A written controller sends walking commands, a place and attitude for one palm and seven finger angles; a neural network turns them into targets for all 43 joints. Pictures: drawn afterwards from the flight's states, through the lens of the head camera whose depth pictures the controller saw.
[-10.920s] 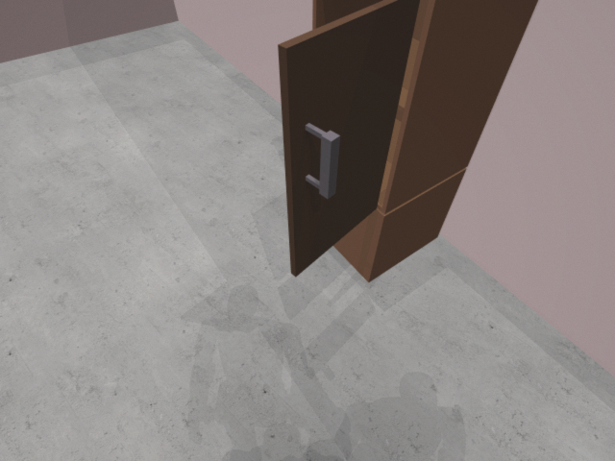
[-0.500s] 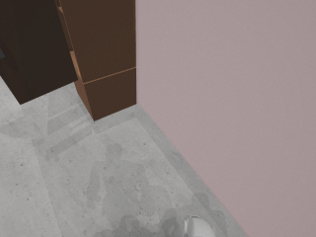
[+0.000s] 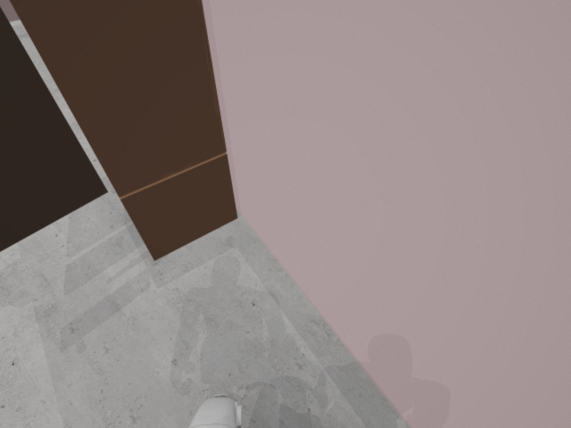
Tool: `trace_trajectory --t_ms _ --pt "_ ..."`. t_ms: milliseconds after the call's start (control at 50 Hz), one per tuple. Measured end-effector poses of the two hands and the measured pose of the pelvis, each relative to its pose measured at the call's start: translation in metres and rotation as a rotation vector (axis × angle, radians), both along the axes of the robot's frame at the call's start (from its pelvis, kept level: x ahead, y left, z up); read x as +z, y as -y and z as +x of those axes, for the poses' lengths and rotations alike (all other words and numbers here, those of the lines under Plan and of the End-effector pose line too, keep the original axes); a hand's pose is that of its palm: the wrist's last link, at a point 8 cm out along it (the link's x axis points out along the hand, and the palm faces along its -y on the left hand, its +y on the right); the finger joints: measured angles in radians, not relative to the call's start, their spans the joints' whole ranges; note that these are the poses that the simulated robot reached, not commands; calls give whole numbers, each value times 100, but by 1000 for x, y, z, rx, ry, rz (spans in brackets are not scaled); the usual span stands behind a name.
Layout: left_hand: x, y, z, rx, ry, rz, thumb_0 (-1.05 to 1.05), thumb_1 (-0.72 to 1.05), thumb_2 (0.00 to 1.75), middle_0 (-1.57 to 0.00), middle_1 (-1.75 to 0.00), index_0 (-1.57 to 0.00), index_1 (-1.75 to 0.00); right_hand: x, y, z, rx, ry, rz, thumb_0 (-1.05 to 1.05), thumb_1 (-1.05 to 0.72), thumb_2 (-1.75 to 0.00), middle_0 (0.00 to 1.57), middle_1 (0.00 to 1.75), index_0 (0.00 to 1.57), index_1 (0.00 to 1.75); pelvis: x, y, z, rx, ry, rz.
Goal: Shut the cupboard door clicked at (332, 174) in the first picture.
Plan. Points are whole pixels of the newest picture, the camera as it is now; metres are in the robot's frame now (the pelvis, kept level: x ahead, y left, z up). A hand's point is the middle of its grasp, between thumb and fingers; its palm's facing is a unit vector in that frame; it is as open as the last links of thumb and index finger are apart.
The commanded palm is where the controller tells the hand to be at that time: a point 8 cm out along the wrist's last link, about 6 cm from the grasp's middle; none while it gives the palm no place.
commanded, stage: walk to a spot facing it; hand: left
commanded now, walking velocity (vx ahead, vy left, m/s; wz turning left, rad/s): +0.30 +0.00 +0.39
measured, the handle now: out of the picture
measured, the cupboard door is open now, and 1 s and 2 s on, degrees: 100 100 100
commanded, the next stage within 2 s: turn to face it in 0.10 s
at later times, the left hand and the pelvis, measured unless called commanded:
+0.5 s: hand (139, 397) +0.20 +0.26 -0.18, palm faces +0.24 -0.96 -0.17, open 7.4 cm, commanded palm none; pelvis +0.18 +0.07 -0.01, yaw +10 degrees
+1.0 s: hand (166, 359) +0.25 +0.21 -0.14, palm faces +0.42 -0.87 -0.27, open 7.4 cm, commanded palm none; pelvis +0.23 +0.00 +0.00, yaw +28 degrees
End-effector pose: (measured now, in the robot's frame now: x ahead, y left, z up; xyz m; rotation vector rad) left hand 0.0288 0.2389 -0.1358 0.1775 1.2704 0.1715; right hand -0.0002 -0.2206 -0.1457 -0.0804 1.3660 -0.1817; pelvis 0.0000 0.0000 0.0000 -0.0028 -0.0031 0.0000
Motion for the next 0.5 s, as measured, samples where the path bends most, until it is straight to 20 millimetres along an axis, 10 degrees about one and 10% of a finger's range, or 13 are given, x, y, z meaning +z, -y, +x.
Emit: trace_trajectory --t_ms 120,280,500 --pt "-5 4 -19 99 -136 -50 -1 94 90 -20 -30 -20 -30 9 5 129 117 131 -44 1 -93 -90 19 30 20 30 0 -13 55 45 -4 -6" --pt "-30 1 -15 222 -315 -147 0 91 90 -20 -30 -20 -30 5 -49 280 279 262 -68 1 -92 -90 19 30 20 30 -22 -52 134 103 -3 -9" --pt "-20 -66 151 214 5 -59 0 91 90 -20 -30 -20 -30 14 -71 296 287 165 -88 -1 -94 -90 20 30 21 30 -7 -71 176 172 -1 -16"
